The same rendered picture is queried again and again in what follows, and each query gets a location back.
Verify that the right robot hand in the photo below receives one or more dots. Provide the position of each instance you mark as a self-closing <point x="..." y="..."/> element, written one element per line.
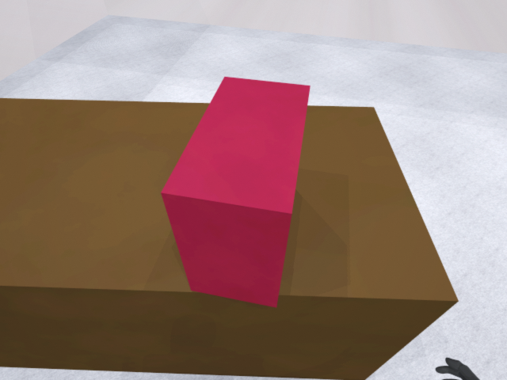
<point x="455" y="367"/>

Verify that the pedestal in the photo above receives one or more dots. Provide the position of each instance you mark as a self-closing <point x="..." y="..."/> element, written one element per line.
<point x="91" y="277"/>

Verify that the carton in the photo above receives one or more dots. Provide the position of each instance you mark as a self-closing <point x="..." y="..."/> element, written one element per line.
<point x="230" y="196"/>

